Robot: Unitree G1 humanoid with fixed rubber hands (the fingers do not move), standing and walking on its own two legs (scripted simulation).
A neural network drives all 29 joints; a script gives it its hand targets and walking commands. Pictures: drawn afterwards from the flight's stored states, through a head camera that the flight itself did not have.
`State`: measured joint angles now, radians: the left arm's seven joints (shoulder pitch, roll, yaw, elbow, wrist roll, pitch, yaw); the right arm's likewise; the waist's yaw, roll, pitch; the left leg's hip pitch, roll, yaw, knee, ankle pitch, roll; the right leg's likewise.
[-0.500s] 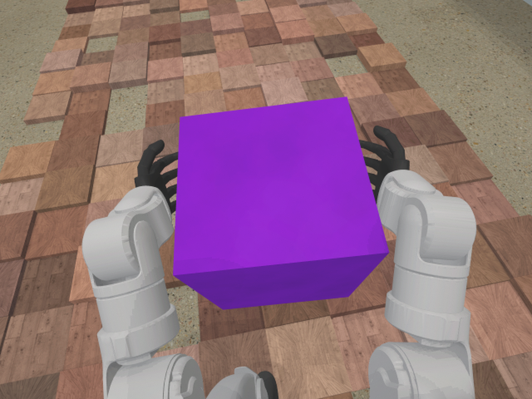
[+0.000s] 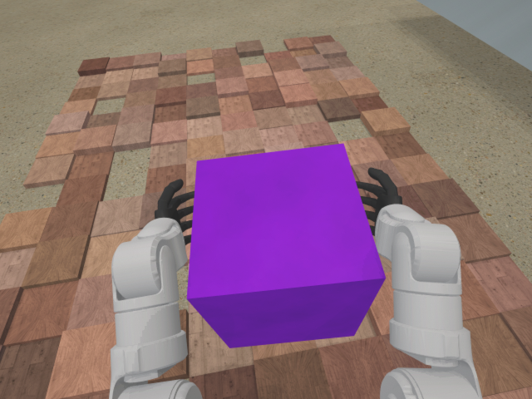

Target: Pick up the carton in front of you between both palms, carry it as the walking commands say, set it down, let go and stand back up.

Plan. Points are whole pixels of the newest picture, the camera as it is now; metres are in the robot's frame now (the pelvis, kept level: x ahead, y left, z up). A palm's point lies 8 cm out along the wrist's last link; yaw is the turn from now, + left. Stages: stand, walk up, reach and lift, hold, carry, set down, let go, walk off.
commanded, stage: carry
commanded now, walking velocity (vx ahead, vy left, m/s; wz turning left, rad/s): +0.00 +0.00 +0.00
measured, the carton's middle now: (281, 255) +0.34 +0.00 +0.05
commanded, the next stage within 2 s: none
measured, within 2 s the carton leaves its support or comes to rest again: neither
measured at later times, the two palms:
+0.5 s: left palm (173, 184) +0.43 +0.16 +0.13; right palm (363, 164) +0.44 -0.14 +0.13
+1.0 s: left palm (167, 125) +0.66 +0.22 +0.08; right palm (306, 119) +0.64 -0.07 +0.09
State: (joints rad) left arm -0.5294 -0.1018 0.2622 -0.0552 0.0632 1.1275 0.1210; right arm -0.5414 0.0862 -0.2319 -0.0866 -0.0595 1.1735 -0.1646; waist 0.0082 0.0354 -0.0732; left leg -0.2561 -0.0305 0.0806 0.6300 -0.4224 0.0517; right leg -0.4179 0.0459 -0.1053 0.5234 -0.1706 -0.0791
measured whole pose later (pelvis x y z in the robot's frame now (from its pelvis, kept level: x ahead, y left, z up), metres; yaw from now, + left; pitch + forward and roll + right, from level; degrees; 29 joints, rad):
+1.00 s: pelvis +0.31 +0.08 -0.03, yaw +0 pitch +4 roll -2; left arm -0.61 -0.09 0.30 0.02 0.06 1.18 0.15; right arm -0.57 0.10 -0.28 -0.02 -0.04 1.18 -0.17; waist -0.04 -0.01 -0.04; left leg -0.23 -0.04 0.14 0.45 -0.30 0.13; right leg -0.73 -0.06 -0.07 1.17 -0.36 -0.02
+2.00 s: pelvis +0.86 +0.15 +0.00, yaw +0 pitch +3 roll +0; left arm -0.65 -0.06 0.26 -0.14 0.01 1.22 0.16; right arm -0.62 0.07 -0.25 -0.18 0.00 1.23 -0.20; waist 0.01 0.00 -0.01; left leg -0.21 -0.01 0.12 0.40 -0.68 0.08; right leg -0.52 -0.04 -0.13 0.74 -0.43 0.00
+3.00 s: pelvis +1.55 +0.15 -0.01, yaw +1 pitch +3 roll +1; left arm -0.46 -0.09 0.22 -0.02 0.04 1.09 0.13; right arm -0.46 0.09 -0.22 -0.07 -0.05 1.14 -0.16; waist 0.05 0.02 -0.01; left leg -0.35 -0.01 0.01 1.23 -0.43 0.02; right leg -0.46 0.02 -0.18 0.56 -0.17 -0.13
